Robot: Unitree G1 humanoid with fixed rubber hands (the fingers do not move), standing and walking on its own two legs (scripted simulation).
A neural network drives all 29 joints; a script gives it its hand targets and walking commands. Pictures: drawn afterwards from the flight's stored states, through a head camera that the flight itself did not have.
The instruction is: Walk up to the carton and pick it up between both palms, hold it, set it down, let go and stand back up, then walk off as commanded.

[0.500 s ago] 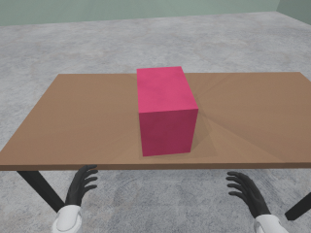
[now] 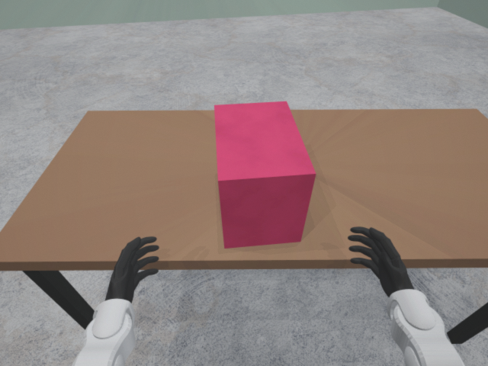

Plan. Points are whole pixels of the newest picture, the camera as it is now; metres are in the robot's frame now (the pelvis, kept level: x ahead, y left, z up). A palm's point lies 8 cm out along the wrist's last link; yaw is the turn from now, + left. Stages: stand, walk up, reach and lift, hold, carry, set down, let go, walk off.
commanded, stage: reach and lift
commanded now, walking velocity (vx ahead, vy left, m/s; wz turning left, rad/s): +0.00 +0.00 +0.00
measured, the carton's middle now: (256, 172) +0.54 -0.01 +0.01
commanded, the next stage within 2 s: none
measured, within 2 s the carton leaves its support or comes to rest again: neither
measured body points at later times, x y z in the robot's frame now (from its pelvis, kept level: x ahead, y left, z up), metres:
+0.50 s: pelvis +0.00 +0.00 +0.00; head -0.01 +0.01 +0.45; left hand +0.34 +0.19 +0.09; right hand +0.34 -0.20 +0.08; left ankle +0.00 +0.11 -0.74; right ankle +0.00 -0.13 -0.74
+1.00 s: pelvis +0.00 +0.00 +0.00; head +0.03 +0.01 +0.45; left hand +0.41 +0.18 +0.12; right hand +0.42 -0.18 +0.11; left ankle +0.00 +0.11 -0.74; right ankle +0.00 -0.13 -0.74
